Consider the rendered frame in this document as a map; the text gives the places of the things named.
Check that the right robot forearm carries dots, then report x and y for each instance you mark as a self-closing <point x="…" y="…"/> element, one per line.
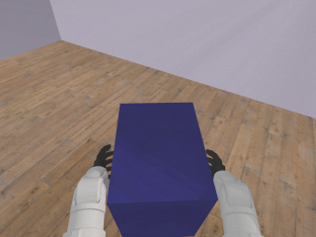
<point x="237" y="209"/>

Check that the robot right hand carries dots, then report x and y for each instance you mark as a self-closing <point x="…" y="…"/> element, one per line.
<point x="215" y="161"/>

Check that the carton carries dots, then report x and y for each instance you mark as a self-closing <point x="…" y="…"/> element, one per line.
<point x="161" y="183"/>

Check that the robot left hand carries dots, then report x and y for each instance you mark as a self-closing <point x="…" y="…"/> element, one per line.
<point x="101" y="158"/>

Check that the left robot forearm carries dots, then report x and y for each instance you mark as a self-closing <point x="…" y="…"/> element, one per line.
<point x="88" y="207"/>

